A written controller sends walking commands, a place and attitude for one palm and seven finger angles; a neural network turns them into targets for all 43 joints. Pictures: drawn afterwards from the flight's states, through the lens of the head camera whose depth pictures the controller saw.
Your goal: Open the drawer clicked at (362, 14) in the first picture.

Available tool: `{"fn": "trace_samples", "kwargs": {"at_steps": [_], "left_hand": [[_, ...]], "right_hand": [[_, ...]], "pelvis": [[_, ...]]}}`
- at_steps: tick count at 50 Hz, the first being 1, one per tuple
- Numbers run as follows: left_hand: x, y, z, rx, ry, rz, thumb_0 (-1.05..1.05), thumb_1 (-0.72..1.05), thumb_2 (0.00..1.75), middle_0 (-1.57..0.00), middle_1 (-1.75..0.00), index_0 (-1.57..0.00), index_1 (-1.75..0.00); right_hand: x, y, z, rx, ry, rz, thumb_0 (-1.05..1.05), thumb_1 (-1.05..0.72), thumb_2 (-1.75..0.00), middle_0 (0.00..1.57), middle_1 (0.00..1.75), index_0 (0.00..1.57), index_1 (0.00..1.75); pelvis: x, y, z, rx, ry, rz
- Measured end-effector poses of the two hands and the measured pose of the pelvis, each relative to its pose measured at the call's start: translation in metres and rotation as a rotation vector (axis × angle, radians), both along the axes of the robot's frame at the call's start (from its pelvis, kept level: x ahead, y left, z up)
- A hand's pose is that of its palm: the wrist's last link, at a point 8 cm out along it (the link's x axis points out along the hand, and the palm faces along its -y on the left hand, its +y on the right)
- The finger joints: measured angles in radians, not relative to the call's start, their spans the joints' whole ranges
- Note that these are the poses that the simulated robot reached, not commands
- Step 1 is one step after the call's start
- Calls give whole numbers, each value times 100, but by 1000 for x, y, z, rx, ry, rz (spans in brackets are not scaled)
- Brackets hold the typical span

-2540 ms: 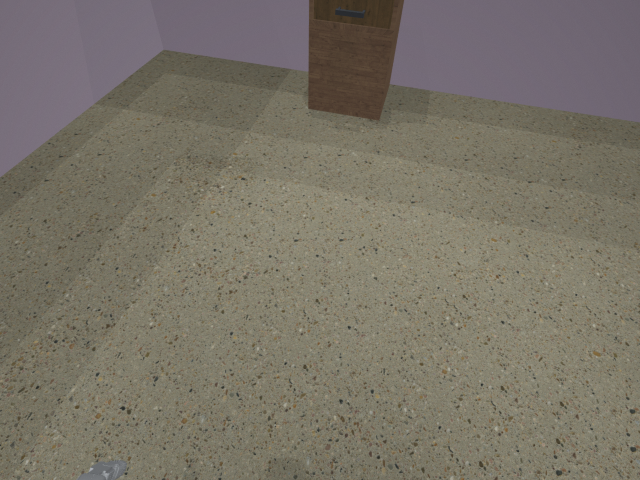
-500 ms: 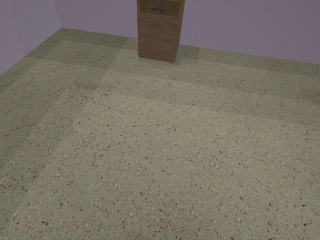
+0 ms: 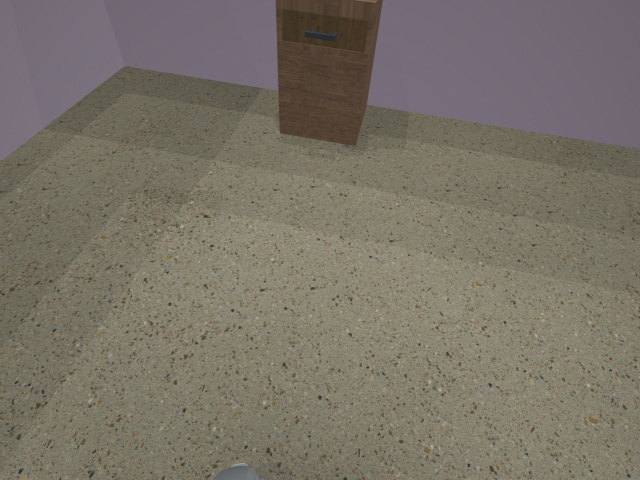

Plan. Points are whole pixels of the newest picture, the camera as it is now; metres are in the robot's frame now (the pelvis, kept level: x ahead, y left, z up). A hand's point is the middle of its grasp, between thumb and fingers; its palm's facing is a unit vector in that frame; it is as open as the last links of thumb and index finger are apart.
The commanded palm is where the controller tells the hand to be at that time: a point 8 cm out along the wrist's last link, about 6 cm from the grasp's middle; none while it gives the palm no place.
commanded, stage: walk to a spot facing it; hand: left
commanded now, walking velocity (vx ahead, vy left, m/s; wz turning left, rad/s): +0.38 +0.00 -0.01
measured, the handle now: (321, 33) +1.89 +0.05 -0.20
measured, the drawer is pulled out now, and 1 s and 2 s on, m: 0.00 0.00 0.00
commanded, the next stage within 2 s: turn to face it in 2.00 s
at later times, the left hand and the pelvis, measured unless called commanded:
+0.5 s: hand (219, 368) +0.32 +0.18 -0.17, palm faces -0.06 -0.98 -0.19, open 7.4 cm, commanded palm none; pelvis +0.24 +0.00 -0.01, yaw -2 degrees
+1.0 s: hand (240, 327) +0.42 +0.16 -0.20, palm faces +0.10 -0.99 -0.12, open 7.4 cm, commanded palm none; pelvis +0.49 +0.01 -0.02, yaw +1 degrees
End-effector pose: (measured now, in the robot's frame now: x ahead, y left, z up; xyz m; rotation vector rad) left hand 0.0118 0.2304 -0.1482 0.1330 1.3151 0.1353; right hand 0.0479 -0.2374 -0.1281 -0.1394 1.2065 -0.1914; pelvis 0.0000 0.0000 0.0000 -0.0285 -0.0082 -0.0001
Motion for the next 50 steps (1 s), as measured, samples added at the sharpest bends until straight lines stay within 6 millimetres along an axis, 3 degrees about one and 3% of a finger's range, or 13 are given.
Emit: {"fn": "trace_samples", "kwargs": {"at_steps": [5, 8, 12, 18, 24, 28, 31, 40, 46, 50], "left_hand": [[6, 13, -18, -41, 80, 60, 0, 92, 90, -20, -30, -20, -30], [23, 22, -21, -45, 131, 58, 0, 91, 90, -20, -30, -20, -30], [73, 30, -8, -36, 112, 38, 0, 91, 90, -20, -30, -20, -30], [172, 28, 9, -17, 25, 2, 0, 91, 90, -20, -30, -20, -30], [287, 4, 10, 12, -53, -84, 0, 91, 90, -20, -30, -20, -30], [356, -16, 3, 41, -152, -104, 0, 91, 90, -20, -30, -20, -30], [376, -27, 7, 41, -163, -79, 0, 91, 90, -20, -30, -20, -30], [385, -31, 15, 33, -13, -6, -1, 93, 90, -20, -30, -20, -30], [387, -28, -2, -29, 107, 74, 0, 92, 90, -20, -30, -20, -30], [398, -16, -21, -66, 200, 108, 0, 91, 90, -20, -30, -20, -30]], "right_hand": [[95, 18, 6, -32, -123, 79, 0, -92, -90, 19, 30, 19, 30], [121, 30, 4, -38, -140, 81, 0, -91, -90, 20, 30, 20, 30], [119, 38, 5, -29, -52, 20, -1, -93, -90, 20, 30, 20, 30], [99, 31, 2, -11, 155, -46, -1, -95, -90, 20, 30, 20, 30], [90, 25, -12, 59, 334, -130, 0, -93, -90, 20, 30, 20, 30], [108, 13, -31, 105, 428, -146, 0, -92, -90, 20, 30, 20, 30], [155, -1, -31, 102, 400, -126, 0, -92, -90, 20, 30, 20, 30], [362, -27, -9, 40, 73, -21, 0, -92, -90, 20, 30, 20, 30], [485, -14, 2, 2, -44, 88, 0, -93, -90, 19, 30, 19, 30], [553, 7, -2, -34, -113, 133, 0, -92, -90, 19, 30, 19, 30]], "pelvis": [[50, 20, -11, -19, -7, 4], [75, 28, -13, 1, -10, -7], [109, 31, -2, 16, 0, -13], [164, 27, 8, 29, 16, -23], [227, 3, -1, 46, 14, -40], [272, -20, -20, 45, 0, -31], [297, -29, -15, 37, -9, -23], [379, -32, 5, 19, 8, -4], [440, -14, -1, -5, -4, 17], [485, 7, -17, -10, -12, 18]]}}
